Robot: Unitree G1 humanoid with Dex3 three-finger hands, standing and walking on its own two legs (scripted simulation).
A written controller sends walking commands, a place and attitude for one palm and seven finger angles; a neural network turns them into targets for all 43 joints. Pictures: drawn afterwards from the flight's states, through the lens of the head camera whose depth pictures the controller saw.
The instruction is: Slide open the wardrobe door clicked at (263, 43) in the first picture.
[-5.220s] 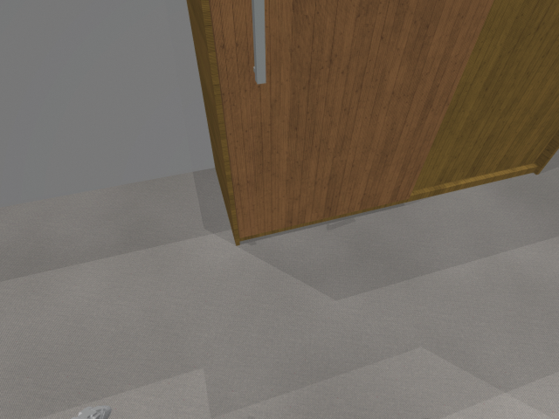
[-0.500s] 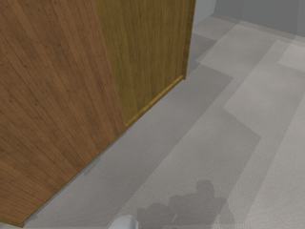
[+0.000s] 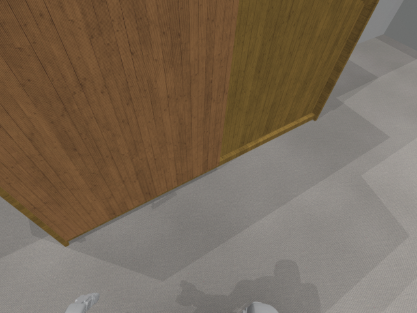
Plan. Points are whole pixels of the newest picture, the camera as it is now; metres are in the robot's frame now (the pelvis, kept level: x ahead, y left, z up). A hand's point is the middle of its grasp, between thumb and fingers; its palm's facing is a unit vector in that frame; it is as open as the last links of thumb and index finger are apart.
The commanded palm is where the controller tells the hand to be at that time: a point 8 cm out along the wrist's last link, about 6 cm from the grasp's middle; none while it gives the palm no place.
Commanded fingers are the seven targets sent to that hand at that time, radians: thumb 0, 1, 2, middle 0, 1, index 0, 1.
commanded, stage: turn to face it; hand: left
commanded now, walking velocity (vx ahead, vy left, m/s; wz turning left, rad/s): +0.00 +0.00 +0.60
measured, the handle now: out of the picture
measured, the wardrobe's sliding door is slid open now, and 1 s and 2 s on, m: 0.00 0.00 0.00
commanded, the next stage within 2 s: take the last steps up to it in 0.92 s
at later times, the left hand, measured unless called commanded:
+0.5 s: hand out of the picture -0.04 +0.20 -0.17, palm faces +0.35 -0.90 -0.25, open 7.4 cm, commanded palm none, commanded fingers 0.00 0.90 0.90 -0.20 -0.30 -0.20 -0.30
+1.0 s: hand out of the picture -0.06 +0.19 -0.16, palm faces +0.51 -0.81 -0.27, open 7.4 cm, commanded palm none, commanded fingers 0.00 0.90 0.90 -0.20 -0.30 -0.20 -0.30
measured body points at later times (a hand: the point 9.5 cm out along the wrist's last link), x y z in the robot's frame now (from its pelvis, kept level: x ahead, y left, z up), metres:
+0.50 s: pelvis -0.03 -0.01 -0.01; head +0.01 +0.00 +0.44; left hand -0.05 +0.25 -0.15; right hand +0.15 -0.24 -0.14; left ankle -0.07 +0.11 -0.72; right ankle +0.02 -0.15 -0.74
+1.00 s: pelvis -0.04 -0.03 -0.01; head -0.02 -0.04 +0.44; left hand -0.09 +0.23 -0.14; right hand +0.13 -0.20 -0.17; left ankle -0.07 +0.10 -0.73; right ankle +0.03 -0.12 -0.74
